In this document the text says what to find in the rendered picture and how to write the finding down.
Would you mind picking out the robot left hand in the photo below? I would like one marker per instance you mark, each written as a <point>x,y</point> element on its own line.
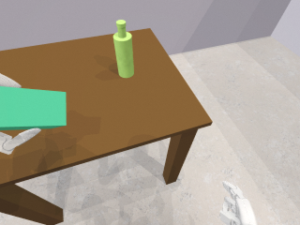
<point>7,144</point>

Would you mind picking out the robot right hand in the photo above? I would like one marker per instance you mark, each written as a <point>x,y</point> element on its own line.
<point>242,212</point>

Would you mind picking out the table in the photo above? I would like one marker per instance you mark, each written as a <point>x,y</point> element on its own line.
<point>106,114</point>

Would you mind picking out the sponge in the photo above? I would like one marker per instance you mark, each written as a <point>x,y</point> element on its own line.
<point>24,108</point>

